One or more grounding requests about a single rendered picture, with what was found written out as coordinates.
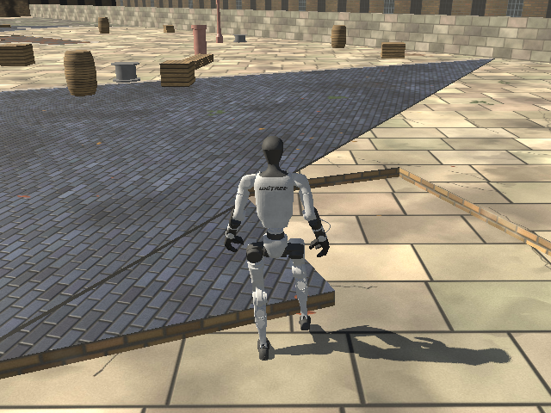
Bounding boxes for left robot hand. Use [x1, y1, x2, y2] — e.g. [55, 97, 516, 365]
[224, 236, 244, 252]

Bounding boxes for robot torso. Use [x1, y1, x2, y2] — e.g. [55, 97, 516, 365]
[254, 170, 294, 258]

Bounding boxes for right robot hand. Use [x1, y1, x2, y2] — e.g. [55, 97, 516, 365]
[309, 238, 330, 257]

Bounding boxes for left robot upper arm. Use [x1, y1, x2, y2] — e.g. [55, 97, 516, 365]
[232, 174, 256, 221]

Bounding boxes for right robot upper arm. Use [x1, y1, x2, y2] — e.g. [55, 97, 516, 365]
[291, 173, 316, 221]

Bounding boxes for robot left forearm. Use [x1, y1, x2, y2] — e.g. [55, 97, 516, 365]
[226, 207, 241, 239]

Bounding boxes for robot right forearm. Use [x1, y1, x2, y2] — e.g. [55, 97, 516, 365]
[308, 208, 327, 242]

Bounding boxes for humanoid robot head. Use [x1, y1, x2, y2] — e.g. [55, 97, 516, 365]
[259, 136, 288, 177]

